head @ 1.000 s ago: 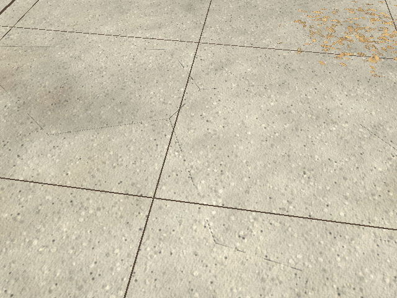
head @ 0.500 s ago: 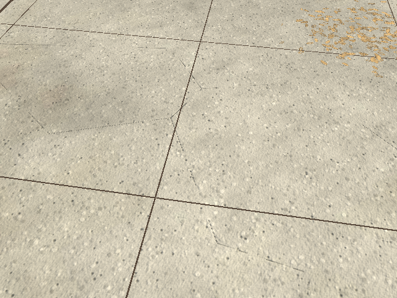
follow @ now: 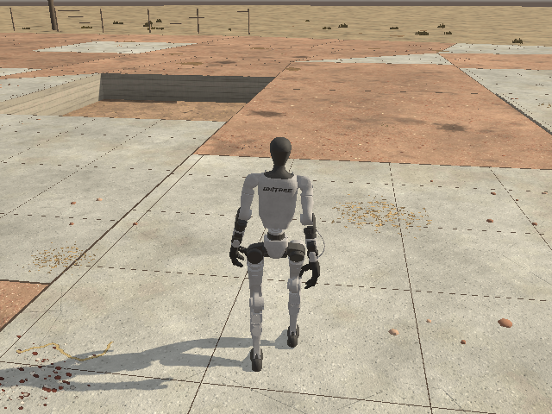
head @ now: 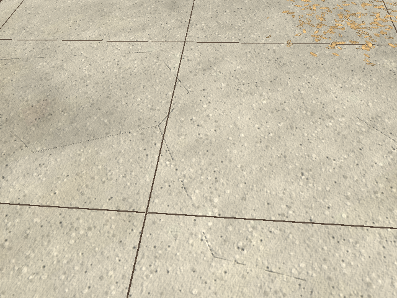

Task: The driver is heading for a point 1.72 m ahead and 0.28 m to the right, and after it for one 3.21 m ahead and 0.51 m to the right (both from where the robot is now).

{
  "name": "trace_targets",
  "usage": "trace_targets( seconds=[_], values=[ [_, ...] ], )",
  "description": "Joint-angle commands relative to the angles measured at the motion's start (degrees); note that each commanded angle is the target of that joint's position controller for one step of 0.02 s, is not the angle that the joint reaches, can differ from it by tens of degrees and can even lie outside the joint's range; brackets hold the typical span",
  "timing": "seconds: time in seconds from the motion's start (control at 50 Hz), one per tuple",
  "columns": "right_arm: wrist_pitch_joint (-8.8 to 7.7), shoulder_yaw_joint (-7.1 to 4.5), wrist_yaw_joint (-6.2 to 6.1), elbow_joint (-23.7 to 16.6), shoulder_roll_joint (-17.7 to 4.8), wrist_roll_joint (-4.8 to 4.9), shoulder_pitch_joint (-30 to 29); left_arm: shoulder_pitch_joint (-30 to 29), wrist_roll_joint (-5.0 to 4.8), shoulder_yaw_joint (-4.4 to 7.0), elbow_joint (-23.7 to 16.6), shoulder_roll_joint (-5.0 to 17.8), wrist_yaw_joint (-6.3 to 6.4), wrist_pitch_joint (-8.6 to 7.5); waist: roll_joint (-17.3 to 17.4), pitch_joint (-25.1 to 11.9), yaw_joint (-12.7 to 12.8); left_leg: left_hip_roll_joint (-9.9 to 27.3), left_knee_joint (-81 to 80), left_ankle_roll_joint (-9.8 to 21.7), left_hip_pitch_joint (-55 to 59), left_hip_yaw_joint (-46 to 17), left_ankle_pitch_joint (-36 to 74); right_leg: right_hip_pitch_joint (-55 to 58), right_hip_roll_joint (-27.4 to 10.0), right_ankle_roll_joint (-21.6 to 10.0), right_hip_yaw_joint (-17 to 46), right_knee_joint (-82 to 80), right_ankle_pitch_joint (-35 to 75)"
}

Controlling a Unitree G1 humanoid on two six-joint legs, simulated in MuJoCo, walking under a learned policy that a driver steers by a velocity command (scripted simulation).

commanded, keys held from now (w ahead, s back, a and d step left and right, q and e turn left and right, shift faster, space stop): w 1.00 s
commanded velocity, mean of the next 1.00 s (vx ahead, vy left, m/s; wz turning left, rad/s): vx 0.47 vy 0.00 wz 0.00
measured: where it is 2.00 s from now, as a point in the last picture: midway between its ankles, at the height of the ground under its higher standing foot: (219, 158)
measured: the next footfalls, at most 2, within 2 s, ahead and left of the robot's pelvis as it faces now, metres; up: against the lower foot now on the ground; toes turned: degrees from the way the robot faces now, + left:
right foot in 0.04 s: +0.13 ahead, -0.11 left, +0.00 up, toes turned -5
left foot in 0.56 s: +0.47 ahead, +0.06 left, +0.00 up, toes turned +5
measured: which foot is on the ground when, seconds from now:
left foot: down 0.00-0.06, up 0.08-0.54, down 0.56-1.00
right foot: up 0.00-0.02, down 0.04-0.58, up 0.60-1.00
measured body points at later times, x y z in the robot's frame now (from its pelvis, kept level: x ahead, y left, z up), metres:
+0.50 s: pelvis +0.25 -0.03 +0.00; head +0.29 -0.02 +0.45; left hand +0.14 +0.18 -0.14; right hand +0.43 -0.24 -0.12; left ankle +0.42 +0.07 -0.70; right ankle +0.09 -0.11 -0.73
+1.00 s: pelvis +0.54 -0.01 +0.01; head +0.57 -0.01 +0.46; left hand +0.71 +0.20 -0.12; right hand +0.45 -0.23 -0.13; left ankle +0.43 +0.06 -0.73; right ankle +0.71 -0.14 -0.69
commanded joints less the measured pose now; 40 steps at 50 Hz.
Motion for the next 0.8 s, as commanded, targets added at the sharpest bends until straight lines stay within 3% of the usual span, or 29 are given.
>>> trace_targets(
  seconds=[0.02, 0.04, 0.06, 0.08, 0.1, 0.12, 0.14, 0.16, 0.2, 0.24, 0.3, 0.36, 0.44, 0.5, 0.52, 0.54, 0.56, 0.58, 0.6, 0.62, 0.64, 0.66, 0.7, 0.74, 0.8],
  values=[
    [-1.32, -0.96, 0.44, -2.59, -6.87, 0.61, -3.02, 6.66, -0.75, 1.25, -0.92, 1.61, -0.21, -1.05, 1.90, 7.65, 7.11, 11.56, 1.90, 8.37, -17.43, -5.49, 24.52, 13.61, 4.58, -1.21, -4.16, -7.46, 6.06],
    [-1.72, -0.64, 0.85, -2.58, -6.38, 0.48, -2.58, 15.20, -0.59, 2.58, 2.02, 4.06, 0.33, -1.34, -1.50, 3.03, 10.38, 8.35, 13.35, 6.76, -21.59, -1.74, 31.04, 25.37, 5.12, -2.16, -3.01, -9.63, 5.54],
    [-1.92, 0.24, 1.41, -4.67, -3.88, 1.01, -3.47, 25.06, 0.55, 4.31, 3.17, 10.15, 1.21, -1.70, -11.39, -2.98, 14.54, 2.74, 33.49, 3.45, -31.71, 3.52, 21.09, 35.87, -9.17, -6.01, 17.13, -19.18, -8.58],
    [-2.09, 0.38, 2.02, -6.52, -1.43, 0.91, -1.92, 28.75, 0.66, 4.68, 4.60, 13.32, 1.17, -1.03, -20.00, -6.73, 12.81, -4.41, 50.40, 2.94, -40.87, 0.71, -7.75, 38.04, -20.76, -11.75, 44.06, -31.71, -14.72],
    [-1.63, -0.15, 2.34, -7.88, -3.29, -0.13, -6.63, 19.73, 0.30, 3.82, 3.02, 10.86, 1.32, -0.42, -10.51, -0.23, 8.12, 1.07, 55.95, 4.50, -43.97, -4.92, -3.66, 30.23, -19.76, -10.49, 41.82, -32.17, -22.09],
    [-1.77, -0.15, 2.85, -9.22, -3.18, -0.17, -10.02, 12.73, 0.12, 3.19, 0.68, 8.87, 1.15, -0.60, -5.61, 4.04, 6.29, 3.45, 55.28, 5.14, -44.20, -4.72, 2.82, 23.20, -18.62, -9.29, 35.14, -31.94, -17.42],
    [-1.96, -0.25, 3.00, -9.29, -2.51, 0.15, -10.58, 9.15, 0.11, 2.58, -0.25, 7.50, 0.89, -1.09, -2.89, 5.19, 4.22, 5.11, 52.24, 5.20, -41.69, -4.76, 6.93, 18.86, -15.97, -7.92, 28.56, -32.80, -8.80],
    [-1.61, -0.46, 2.99, -8.93, -2.13, -0.19, -9.21, 8.13, -0.13, 1.87, -0.33, 5.80, 0.88, -1.58, -2.88, 5.07, 2.34, 5.84, 49.59, 4.76, -38.76, -4.41, 8.33, 16.40, -13.38, -6.52, 23.00, -33.10, -2.44],
    [-0.34, -0.65, 3.24, -8.70, -1.74, -0.56, -7.60, 10.16, -0.10, 1.00, 0.75, 4.08, 1.25, -2.48, -4.84, 4.45, 1.00, 5.85, 47.06, 3.57, -36.24, -3.13, 9.31, 15.16, -11.42, -6.32, 17.22, -33.35, 6.56],
    [0.50, -1.08, 3.48, -10.03, -2.50, -0.38, -10.97, 12.80, -0.11, 0.77, 1.64, 4.71, 1.61, -3.04, -5.21, 5.36, 0.75, 5.83, 44.24, 2.80, -39.56, -1.85, 11.34, 16.67, -10.58, -6.68, 13.71, -34.03, 12.15],
    [0.89, -1.21, 3.84, -13.31, -2.93, -0.33, -20.17, 15.90, 0.00, 0.38, 2.06, 4.96, 1.64, -3.30, -5.32, 7.08, 2.25, 6.13, 37.53, 1.55, -45.28, -0.34, 15.76, 19.19, -10.29, -7.46, 11.08, -35.07, 17.59],
    [0.65, -0.81, 4.08, -16.60, -2.20, 0.10, -28.94, 17.29, -0.07, 0.00, 2.02, 4.59, 1.59, -3.55, -6.02, 7.93, 3.75, 4.76, 26.39, 0.97, -43.97, 1.59, 20.26, 19.96, -9.00, -7.38, 7.78, -34.86, 24.65],
    [0.36, -0.80, 4.06, -18.88, -2.70, 0.44, -34.31, 19.24, -0.09, 0.22, 2.73, 5.53, 1.99, -3.84, -6.92, 7.92, 4.69, 2.87, 17.24, 2.79, -39.96, 3.22, 22.15, 24.48, -10.03, -7.08, 5.98, -33.53, 32.28],
    [-0.30, -1.59, 3.47, -18.73, -4.19, 0.36, -31.56, 17.71, 0.31, 0.64, 2.81, 6.82, 2.33, -3.85, -7.13, 5.59, 2.44, 0.36, 14.19, 5.72, -33.95, 4.08, 17.72, 29.39, -11.10, -5.94, 4.32, -26.53, 49.32],
    [-0.62, -2.20, 3.05, -17.36, -5.18, 0.34, -26.80, 17.01, 0.56, 0.92, 2.82, 7.66, 2.44, -3.69, -7.52, 2.70, 0.37, -1.39, 13.67, 6.78, -28.68, 4.50, 15.38, 30.46, -10.91, -5.24, 3.62, -20.25, 57.12],
    [-1.06, -2.95, 2.59, -14.53, -6.14, 0.26, -18.42, 16.20, 0.57, 1.12, 2.77, 8.23, 2.44, -3.32, -6.70, -1.73, -3.05, -3.26, 10.63, 7.85, -19.90, 5.34, 15.92, 29.81, -9.60, -4.36, 2.41, -10.17, 59.58],
    [-1.54, -3.96, 2.04, -11.70, -8.41, -0.67, -9.29, 16.17, 0.18, 0.95, 2.39, 7.81, 2.25, -3.15, -5.43, -6.77, -6.31, 0.23, 9.21, 9.37, -6.47, 1.80, 15.58, 21.90, -7.56, -3.54, 1.37, 2.59, 49.81],
    [-1.62, -5.69, 1.61, -10.92, -14.69, -2.14, -1.34, 20.85, -2.03, -0.23, 0.57, 2.27, 1.42, -2.95, 5.04, -15.75, -6.06, 17.73, 7.21, 15.80, 11.50, -22.29, 6.59, 3.40, -0.67, -1.15, -1.50, 25.57, 23.06],
    [-0.73, -5.74, 2.46, -10.90, -14.66, -0.70, -3.59, 21.21, -1.89, 0.59, 0.55, 4.00, 1.08, -2.94, 7.08, -19.53, -4.25, 24.32, -2.70, 19.57, 13.24, -43.30, 3.89, -6.45, 6.24, -1.14, 4.73, 38.60, -8.77],
    [-0.57, -5.08, 2.68, -11.93, -12.93, 0.37, -11.24, 14.93, -1.02, 1.19, -1.33, 5.79, 1.18, -2.70, 2.21, -10.49, -1.34, 21.78, -4.05, 17.15, 5.37, -35.45, -0.81, -11.32, 1.70, -1.99, 7.94, 40.07, -3.64],
    [-0.98, -3.93, 2.87, -12.67, -8.88, 0.67, -15.51, 10.58, -0.51, 1.10, -2.51, 5.61, 0.97, -3.06, -1.27, -4.38, -0.54, 19.91, -6.06, 15.32, -3.05, -28.24, 2.15, -11.34, -0.57, -2.14, 7.77, 36.64, 1.03],
    [-1.46, -3.17, 2.81, -12.38, -6.50, 0.49, -17.22, 9.43, -0.20, 1.13, -2.52, 4.50, 0.86, -2.96, -2.36, -0.84, 1.34, 17.21, -7.73, 13.17, -9.04, -22.53, 7.27, -9.17, -2.47, -2.17, 7.56, 32.66, 3.27],
    [-2.20, -2.03, 2.23, -10.73, -3.65, 0.67, -15.83, 11.64, 1.25, 1.02, -1.92, 2.54, 0.37, -1.38, -0.86, 0.70, 4.20, 13.72, -9.35, 10.88, -15.51, -15.26, 14.16, -3.94, -4.03, -1.16, 7.27, 27.65, 4.40],
    [-3.00, -2.01, 1.93, -9.57, -4.88, 0.74, -12.71, 10.61, 1.42, 1.08, -2.49, 2.23, -0.04, -0.31, -0.52, 1.48, 4.89, 12.74, -9.95, 11.35, -16.16, -12.06, 20.77, -4.58, -4.20, -0.14, 6.04, 25.15, 5.06],
    [-3.21, -2.04, 1.89, -9.01, -6.62, 0.78, -9.70, 2.78, 1.32, 1.21, -5.46, 3.43, -0.49, 0.49, -0.19, 3.75, 4.08, 11.68, -12.18, 11.35, -14.55, -8.98, 21.86, -10.92, -5.46, 1.47, 4.42, 18.74, 10.67]
  ],
)
Over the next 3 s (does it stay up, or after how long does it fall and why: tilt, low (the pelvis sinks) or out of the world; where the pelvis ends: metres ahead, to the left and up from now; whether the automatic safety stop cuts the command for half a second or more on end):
stays up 1.56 -0.25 0.01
